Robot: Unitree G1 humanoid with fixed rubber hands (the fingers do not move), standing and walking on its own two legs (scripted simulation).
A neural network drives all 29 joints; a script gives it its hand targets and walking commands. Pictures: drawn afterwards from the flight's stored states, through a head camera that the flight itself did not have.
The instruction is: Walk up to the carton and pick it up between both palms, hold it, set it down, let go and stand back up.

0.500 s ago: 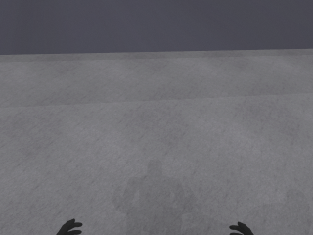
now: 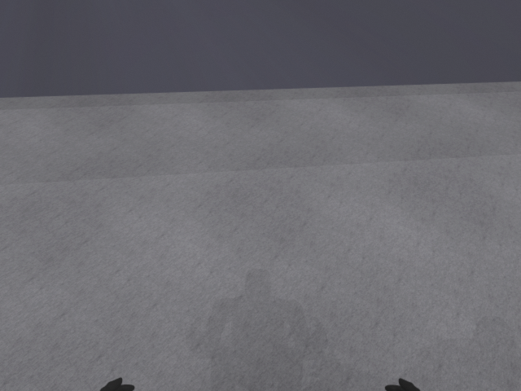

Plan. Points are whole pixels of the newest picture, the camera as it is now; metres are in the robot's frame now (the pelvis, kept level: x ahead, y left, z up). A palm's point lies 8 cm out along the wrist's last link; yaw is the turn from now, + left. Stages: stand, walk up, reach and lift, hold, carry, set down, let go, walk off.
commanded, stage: stand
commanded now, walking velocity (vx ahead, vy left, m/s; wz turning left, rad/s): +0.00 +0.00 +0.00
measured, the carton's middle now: out of the picture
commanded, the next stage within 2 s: walk up in 0.38 s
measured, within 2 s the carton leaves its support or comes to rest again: neither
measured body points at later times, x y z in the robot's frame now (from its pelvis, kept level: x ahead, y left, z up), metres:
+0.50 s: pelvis +0.00 +0.00 +0.00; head +0.00 +0.00 +0.45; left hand +0.12 +0.25 -0.10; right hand +0.11 -0.25 -0.10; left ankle +0.01 +0.12 -0.73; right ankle +0.01 -0.13 -0.73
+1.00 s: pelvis -0.04 +0.07 -0.01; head -0.03 +0.11 +0.44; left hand -0.02 +0.39 -0.12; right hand +0.16 -0.16 -0.09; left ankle +0.00 +0.23 -0.73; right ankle +0.03 -0.05 -0.69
